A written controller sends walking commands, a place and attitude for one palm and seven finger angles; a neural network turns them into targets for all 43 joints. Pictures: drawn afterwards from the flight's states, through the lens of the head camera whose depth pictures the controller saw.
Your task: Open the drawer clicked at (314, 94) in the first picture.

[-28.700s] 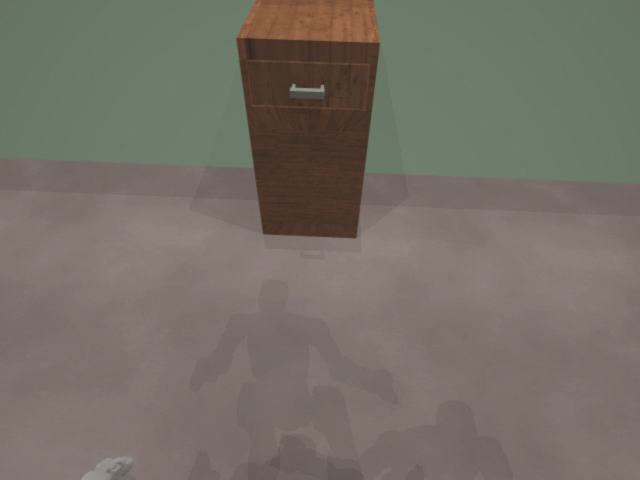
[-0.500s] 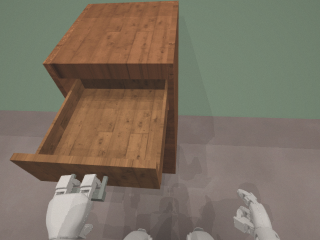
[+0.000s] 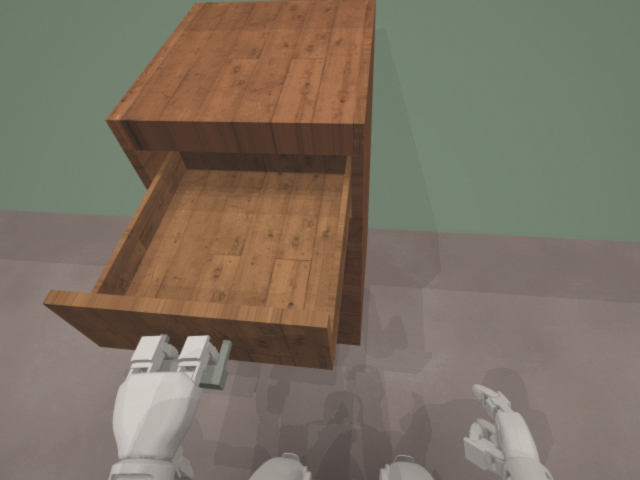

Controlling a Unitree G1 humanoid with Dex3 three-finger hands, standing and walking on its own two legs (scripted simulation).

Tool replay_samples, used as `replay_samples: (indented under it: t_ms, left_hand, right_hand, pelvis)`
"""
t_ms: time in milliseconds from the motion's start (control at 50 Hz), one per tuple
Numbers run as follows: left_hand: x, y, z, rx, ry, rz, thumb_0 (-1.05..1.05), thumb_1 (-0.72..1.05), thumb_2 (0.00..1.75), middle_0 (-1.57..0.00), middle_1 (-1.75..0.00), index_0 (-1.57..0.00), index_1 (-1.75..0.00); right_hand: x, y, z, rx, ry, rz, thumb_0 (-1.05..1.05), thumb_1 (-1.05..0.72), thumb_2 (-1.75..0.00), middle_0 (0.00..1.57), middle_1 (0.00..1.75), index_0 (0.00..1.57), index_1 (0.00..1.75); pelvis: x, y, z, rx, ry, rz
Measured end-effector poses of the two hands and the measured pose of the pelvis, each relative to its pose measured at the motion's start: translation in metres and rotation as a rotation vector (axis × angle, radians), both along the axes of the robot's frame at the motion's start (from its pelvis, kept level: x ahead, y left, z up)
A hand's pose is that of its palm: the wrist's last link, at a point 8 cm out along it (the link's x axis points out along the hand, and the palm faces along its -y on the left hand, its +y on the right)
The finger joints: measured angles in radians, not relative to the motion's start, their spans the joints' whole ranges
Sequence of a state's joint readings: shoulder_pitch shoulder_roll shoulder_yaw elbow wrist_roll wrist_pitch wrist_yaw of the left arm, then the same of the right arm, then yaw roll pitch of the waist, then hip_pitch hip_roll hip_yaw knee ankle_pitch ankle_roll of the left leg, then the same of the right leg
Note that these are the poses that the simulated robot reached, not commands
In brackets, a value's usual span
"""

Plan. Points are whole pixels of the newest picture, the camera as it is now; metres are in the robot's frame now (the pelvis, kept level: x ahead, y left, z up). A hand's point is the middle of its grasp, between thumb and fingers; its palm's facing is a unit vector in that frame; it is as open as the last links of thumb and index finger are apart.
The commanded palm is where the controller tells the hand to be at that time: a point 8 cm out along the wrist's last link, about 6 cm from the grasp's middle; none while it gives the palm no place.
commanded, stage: lift the hand off the handle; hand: left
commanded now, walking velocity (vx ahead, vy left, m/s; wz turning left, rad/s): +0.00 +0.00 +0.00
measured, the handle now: (189, 359) +0.26 +0.21 -0.01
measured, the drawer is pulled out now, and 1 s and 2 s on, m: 0.29 0.29 0.29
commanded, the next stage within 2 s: none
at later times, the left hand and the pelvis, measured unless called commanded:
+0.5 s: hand (178, 405) +0.20 +0.21 -0.01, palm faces -0.05 -0.09 -0.99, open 13.7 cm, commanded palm +0.18 +0.22 +0.06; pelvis +0.01 +0.00 +0.02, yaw -2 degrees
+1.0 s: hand (166, 399) +0.20 +0.21 +0.02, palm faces -0.08 -0.13 -0.99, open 13.8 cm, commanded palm +0.18 +0.22 +0.10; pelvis +0.04 +0.01 +0.02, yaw -3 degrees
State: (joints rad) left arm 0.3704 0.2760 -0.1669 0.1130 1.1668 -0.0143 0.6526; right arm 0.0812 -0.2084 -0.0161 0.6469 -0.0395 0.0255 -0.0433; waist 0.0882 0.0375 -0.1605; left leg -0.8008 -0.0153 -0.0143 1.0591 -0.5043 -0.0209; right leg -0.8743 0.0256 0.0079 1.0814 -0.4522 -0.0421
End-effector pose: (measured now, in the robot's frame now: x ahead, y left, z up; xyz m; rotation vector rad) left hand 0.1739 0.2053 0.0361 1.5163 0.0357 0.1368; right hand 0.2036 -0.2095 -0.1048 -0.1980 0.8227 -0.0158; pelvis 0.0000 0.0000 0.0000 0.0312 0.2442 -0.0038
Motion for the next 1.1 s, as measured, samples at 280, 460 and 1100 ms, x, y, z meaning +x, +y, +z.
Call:
replay_samples:
  t_ms: [280,460,1100]
  left_hand:
    - [0.009,0.001,0.007,-0.032,0.082,0.003,-0.01,-0.49,0.30,-0.25,-1.18,-0.38,-1.20]
    - [0.008,0.003,0.009,-0.044,0.111,-0.020,-0.01,-0.49,0.30,-0.24,-1.17,-0.38,-1.14]
    - [0.014,0.025,0.092,0.002,-0.108,-0.019,0.00,-0.49,0.30,-0.32,-1.13,-0.35,-1.13]
  right_hand:
    - [-0.005,-0.011,0.025,-0.021,-0.032,-0.052,0.01,-0.90,-0.90,0.20,0.30,0.20,0.30]
    - [0.000,-0.021,0.035,-0.047,-0.049,-0.057,0.01,-0.90,-0.90,0.20,0.30,0.20,0.30]
    - [0.017,-0.012,0.032,0.000,-0.013,-0.003,0.01,-0.90,-0.90,0.20,0.30,0.20,0.30]
  pelvis:
    - [0.003,0.001,0.014,-0.004,-0.043,-0.015]
    - [0.011,0.003,0.017,-0.006,-0.047,-0.025]
    - [0.038,0.011,0.020,-0.016,-0.030,-0.035]
